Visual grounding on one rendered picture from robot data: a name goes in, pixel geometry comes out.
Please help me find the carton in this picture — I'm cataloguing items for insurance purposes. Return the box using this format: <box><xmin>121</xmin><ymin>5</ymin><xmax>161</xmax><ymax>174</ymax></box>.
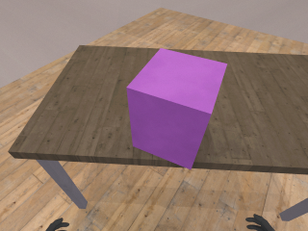
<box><xmin>126</xmin><ymin>48</ymin><xmax>227</xmax><ymax>169</ymax></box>

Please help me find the robot left hand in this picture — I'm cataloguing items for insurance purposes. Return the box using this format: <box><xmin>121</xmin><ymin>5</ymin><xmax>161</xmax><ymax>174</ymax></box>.
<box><xmin>45</xmin><ymin>218</ymin><xmax>69</xmax><ymax>231</ymax></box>

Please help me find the table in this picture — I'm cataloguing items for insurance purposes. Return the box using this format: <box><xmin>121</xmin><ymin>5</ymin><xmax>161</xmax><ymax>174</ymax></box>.
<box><xmin>8</xmin><ymin>45</ymin><xmax>308</xmax><ymax>221</ymax></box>

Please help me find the robot right hand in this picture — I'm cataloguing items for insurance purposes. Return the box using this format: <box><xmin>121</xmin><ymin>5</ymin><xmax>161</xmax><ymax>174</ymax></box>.
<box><xmin>245</xmin><ymin>214</ymin><xmax>275</xmax><ymax>231</ymax></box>

